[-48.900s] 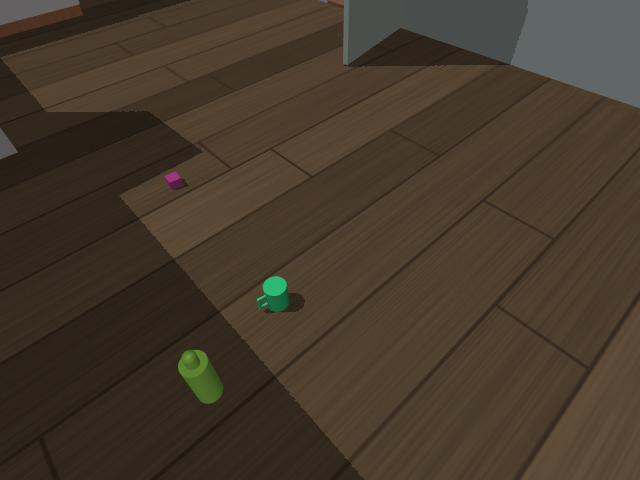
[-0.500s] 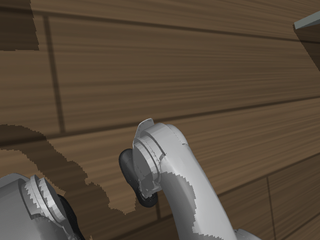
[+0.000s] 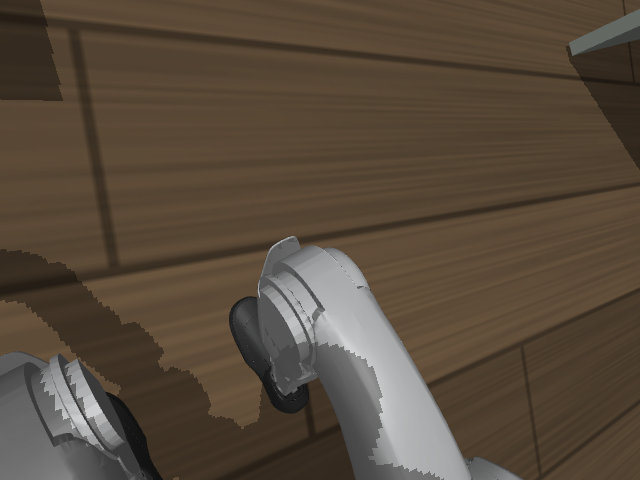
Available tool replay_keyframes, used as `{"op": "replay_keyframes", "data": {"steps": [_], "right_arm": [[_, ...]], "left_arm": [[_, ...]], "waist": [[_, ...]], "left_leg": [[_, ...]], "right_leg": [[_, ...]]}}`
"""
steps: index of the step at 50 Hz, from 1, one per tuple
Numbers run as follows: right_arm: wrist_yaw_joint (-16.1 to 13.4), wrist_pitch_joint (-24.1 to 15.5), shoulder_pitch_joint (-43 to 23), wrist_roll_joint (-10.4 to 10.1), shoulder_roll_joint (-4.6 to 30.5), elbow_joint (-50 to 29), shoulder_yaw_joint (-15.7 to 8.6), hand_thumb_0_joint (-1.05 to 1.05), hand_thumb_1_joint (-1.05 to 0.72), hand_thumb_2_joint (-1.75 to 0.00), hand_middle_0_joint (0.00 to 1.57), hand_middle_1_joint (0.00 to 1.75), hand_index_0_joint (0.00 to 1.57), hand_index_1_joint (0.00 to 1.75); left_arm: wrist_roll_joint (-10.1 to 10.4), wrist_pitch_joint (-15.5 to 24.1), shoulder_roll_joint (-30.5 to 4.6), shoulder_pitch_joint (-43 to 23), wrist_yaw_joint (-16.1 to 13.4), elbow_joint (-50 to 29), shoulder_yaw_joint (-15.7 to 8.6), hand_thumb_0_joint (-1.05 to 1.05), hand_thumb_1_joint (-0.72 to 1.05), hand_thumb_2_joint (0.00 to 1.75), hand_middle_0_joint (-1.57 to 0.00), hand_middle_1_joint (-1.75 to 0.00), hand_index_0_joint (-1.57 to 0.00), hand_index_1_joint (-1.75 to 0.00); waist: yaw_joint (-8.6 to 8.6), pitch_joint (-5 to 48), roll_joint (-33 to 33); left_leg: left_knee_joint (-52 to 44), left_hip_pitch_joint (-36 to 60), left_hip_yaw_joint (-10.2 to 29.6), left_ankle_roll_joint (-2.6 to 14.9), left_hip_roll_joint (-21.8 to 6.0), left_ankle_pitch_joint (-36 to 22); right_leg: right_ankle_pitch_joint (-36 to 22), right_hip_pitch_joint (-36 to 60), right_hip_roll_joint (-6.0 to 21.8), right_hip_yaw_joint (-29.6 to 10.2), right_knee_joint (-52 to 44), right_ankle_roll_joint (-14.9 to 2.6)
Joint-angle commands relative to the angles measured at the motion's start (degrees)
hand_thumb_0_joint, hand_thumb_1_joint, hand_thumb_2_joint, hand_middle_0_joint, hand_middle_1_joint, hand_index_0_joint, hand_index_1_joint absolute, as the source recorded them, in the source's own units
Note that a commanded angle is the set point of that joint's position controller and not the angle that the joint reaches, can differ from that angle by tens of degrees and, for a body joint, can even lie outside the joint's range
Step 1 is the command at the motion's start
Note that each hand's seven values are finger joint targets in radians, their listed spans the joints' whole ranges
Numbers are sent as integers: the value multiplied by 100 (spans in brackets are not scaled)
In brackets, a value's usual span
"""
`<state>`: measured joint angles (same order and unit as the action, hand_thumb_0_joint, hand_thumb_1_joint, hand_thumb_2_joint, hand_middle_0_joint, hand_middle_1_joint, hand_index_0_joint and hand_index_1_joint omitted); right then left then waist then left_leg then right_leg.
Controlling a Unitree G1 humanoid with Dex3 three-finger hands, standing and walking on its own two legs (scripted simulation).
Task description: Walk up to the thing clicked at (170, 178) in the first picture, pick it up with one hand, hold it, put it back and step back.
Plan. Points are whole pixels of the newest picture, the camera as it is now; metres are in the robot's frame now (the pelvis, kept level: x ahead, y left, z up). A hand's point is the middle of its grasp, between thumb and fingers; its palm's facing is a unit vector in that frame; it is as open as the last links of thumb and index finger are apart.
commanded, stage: open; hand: left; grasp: from above
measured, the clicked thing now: out of the picture +0.46 +0.33 -0.30
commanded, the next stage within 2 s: withdraw in 0.90 s
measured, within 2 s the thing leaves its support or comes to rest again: neither
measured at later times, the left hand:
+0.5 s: hand out of the picture +0.45 +0.32 -0.26, palm faces +0.03 -0.49 -0.87, open 12.4 cm
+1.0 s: hand out of the picture +0.45 +0.32 -0.25, palm faces +0.03 -0.49 -0.87, open 13.4 cm
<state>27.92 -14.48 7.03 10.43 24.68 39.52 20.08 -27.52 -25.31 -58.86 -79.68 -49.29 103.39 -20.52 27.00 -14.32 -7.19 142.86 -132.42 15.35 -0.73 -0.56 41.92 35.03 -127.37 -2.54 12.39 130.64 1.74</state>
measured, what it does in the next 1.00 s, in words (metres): stands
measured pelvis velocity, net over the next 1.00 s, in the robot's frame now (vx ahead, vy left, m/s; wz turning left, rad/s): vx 0.00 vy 0.00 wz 0.00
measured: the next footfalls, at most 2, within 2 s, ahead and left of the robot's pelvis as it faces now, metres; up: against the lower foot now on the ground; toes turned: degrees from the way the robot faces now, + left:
none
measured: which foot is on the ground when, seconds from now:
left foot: down 0.00-1.00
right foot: down 0.00-1.00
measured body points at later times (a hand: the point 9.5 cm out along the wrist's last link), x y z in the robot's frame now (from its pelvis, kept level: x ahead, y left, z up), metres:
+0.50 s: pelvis +0.00 +0.00 +0.00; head +0.31 +0.11 +0.30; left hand +0.45 +0.34 -0.21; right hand -0.01 -0.25 -0.03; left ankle +0.06 +0.13 -0.29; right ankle +0.13 -0.11 -0.29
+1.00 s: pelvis +0.00 +0.00 +0.00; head +0.31 +0.11 +0.31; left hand +0.45 +0.34 -0.20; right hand -0.01 -0.25 -0.03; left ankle +0.06 +0.13 -0.29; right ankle +0.13 -0.11 -0.29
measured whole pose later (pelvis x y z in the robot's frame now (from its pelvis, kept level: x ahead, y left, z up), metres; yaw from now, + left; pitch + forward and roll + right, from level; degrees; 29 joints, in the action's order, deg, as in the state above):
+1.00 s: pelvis +0.00 +0.00 +0.00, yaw +0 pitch +30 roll -16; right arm 27.3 -15.7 7.4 10.1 24.6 39.6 20.8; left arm -27.0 -25.1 -59.5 -78.5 -48.2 102.7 -19.9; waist 26.9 -14.4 -7.7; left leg 142.6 -131.8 15.7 -0.8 -0.6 42.1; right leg 35.0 -126.7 -2.6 12.7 130.2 1.7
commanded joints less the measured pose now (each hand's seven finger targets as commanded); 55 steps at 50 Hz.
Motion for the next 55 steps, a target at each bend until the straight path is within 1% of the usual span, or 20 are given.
{"op": "replay_keyframes", "data": {"steps": [1, 7, 12, 13, 15, 17, 20, 22, 23, 24, 30, 33, 36, 40, 41, 45, 46, 50, 51, 55], "right_arm": [[1, 27, 1428, 7, 2027, 305, -449, 0, -90, -90, 20, 30, 20, 30], [-33, 17, 1405, 9, 2014, 356, -455, 0, -90, -90, 20, 30, 20, 30], [-27, -4, 1363, -4, 2048, 327, -457, 0, -90, -90, 20, 30, 20, 30], [-48, -21, 1342, 11, 2067, 341, -465, 0, -91, -91, 20, 30, 20, 30], [-26, -24, 1406, 8, 2026, 317, -431, 0, -90, -90, 20, 30, 20, 30], [-40, -40, 1351, 3, 2046, 372, -439, 0, -90, -90, 20, 30, 20, 30], [-53, -43, 1410, 16, 2067, 320, -417, 0, -90, -90, 20, 30, 20, 30], [-47, -41, 1399, -4, 2084, 317, -422, 0, -90, -90, 20, 30, 20, 30], [-31, -48, 1480, 5, 2046, 317, -399, 0, -90, -90, 20, 30, 20, 30], [-27, -32, 1457, -16, 2081, 340, -403, 0, -90, -90, 20, 30, 20, 30], [-58, -72, 1374, -21, 2042, 365, -419, 0, -90, -90, 20, 30, 20, 30], [-58, -57, 1391, -1, 1998, 350, -406, 0, -90, -90, 20, 30, 20, 30], [-63, -55, 1375, 17, 2030, 314, -423, 0, -90, -90, 20, 30, 20, 30], [-68, -76, 1319, -22, 2037, 342, -424, 0, -90, -90, 20, 30, 20, 30], [-65, -62, 1383, 20, 2018, 351, -415, 0, -90, -90, 20, 30, 20, 30], [-94, -91, 1319, -14, 2053, 391, -418, 0, -90, -90, 20, 30, 20, 30], [-77, -96, 1370, -7, 2049, 369, -415, 0, -90, -90, 20, 30, 20, 30], [-103, -109, 1318, -1, 2026, 418, -417, 0, -90, -90, 20, 30, 20, 30], [-86, -90, 1408, -5, 2039, 323, -414, 0, -91, -90, 20, 30, 20, 30], [-66, -105, 1385, -2, 1986, 403, -430, 0, -91, -90, 20, 30, 20, 30]], "left_arm": [[-73, -33, -795, -1391, -202, -531, 255, 0, -7, 63, -52, -51, -48, -55], [-150, 2, -878, -1401, -190, -580, 255, 0, -15, 69, -44, -60, -40, -64], [-135, 19, -891, -1423, -218, -654, 252, 0, -22, 74, -38, -66, -35, -70], [-77, 17, -863, -1408, -213, -610, 261, 0, -22, 75, -39, -65, -35, -69], [-110, 29, -874, -1374, -196, -668, 277, 0, -22, 75, -37, -67, -34, -71], [-62, 15, -877, -1428, -189, -602, 252, 0, -24, 76, -36, -68, -33, -72], [-29, 40, -834, -1375, -180, -629, 276, 0, -27, 79, -33, -71, -30, -75], [-19, 27, -848, -1398, -174, -631, 271, 0, -29, 81, -31, -73, -28, -77], [-54, 19, -829, -1334, -155, -637, 304, 0, -28, 80, -30, -75, -28, -78], [-49, 23, -907, -1381, -189, -639, 246, 0, -29, 81, -30, -75, -26, -78], [-130, -6, -988, -1379, -182, -603, 244, 0, -35, 85, -25, -80, -22, -83], [-160, -3, -1023, -1369, -197, -667, 247, 0, -35, 85, -25, -81, -22, -84], [-65, -7, -923, -1339, -178, -660, 249, 0, -37, 87, -23, -83, -20, -86], [-77, 1, -957, -1338, -205, -610, 218, 0, -38, 88, -21, -84, -18, -87], [-67, 20, -923, -1335, -165, -676, 273, 0, -39, 89, -21, -85, -18, -88], [-15, 23, -897, -1325, -133, -609, 257, 0, -42, 91, -18, -87, -15, -91], [-72, 30, -930, -1314, -132, -642, 262, 0, -42, 91, -17, -90, -14, -92], [-60, 30, -960, -1311, -99, -636, 271, 0, -44, 93, -15, -90, -13, -93], [-69, 37, -894, -1245, -97, -703, 310, 0, -45, 93, -13, -98, -14, -97], [-168, 8, -1000, -1494, -123, -953, 273, 0, -48, 95, -12, -99, -13, -98]], "waist": [[471, 3851, 3040], [462, 3718, 3220], [464, 3679, 3288], [477, 3631, 3187], [489, 3748, 3245], [466, 3669, 3199], [516, 3746, 3184], [462, 3814, 3105], [502, 3867, 3166], [437, 3890, 3213], [445, 3726, 3203], [413, 3793, 3200], [464, 3756, 3205], [441, 3759, 3148], [500, 3711, 3192], [461, 3670, 3201], [483, 3680, 3212], [462, 3626, 3100], [485, 3766, 3074], [366, 3911, 3428]], "left_leg": [[-1421, 2518, -344, 73, -194, -1348], [-1577, 2702, -268, 33, -212, -1149], [-1573, 2738, -249, 34, -223, -1129], [-1547, 2644, -289, 46, -225, -1081], [-1528, 2678, -320, 49, -199, -1273], [-1523, 2643, -288, 47, -217, -1140], [-1510, 2744, -276, 29, -217, -1309], [-1431, 2651, -316, 53, -225, -1363], [-1441, 2668, -339, 49, -195, -1476], [-1452, 2708, -320, 42, -220, -1479], [-1475, 2598, -330, 61, -208, -1167], [-1495, 2585, -364, 59, -205, -1270], [-1522, 2683, -317, 45, -221, -1234], [-1510, 2657, -282, 58, -225, -1148], [-1552, 2638, -306, 52, -209, -1189], [-1543, 2801, -249, 32, -240, -1186], [-1547, 2723, -270, 53, -215, -1179], [-1522, 2561, -315, 77, -206, -1038], [-1498, 2635, -324, 63, -210, -1245], [-1561, 2965, -288, 12, -236, -1444]], "right_leg": [[-1651, 2623, -203, 354, -1107, -148], [-1483, 2433, -188, 379, -1073, -191], [-1451, 2377, -174, 394, -1081, -193], [-1463, 2497, -192, 377, -1101, -176], [-1600, 2581, -186, 363, -1108, -173], [-1479, 2416, -182, 385, -1096, -170], [-1651, 2581, -192, 391, -1080, -170], [-1690, 2623, -205, 377, -1111, -151], [-1776, 2713, -208, 366, -1072, -154], [-1763, 2658, -215, 381, -1089, -169], [-1526, 2557, -188, 367, -1148, -151], [-1598, 2693, -196, 354, -1127, -159], [-1565, 2625, -218, 378, -1101, -169], [-1499, 2500, -185, 385, -1157, -159], [-1528, 2601, -188, 373, -1111, -159], [-1506, 2411, -187, 409, -1098, -170], [-1512, 2478, -191, 395, -1113, -167], [-1416, 2500, -199, 362, -1180, -141], [-1588, 2709, -214, 357, -1151, -142], [-1716, 2574, -164, 362, -1094, -169]]}}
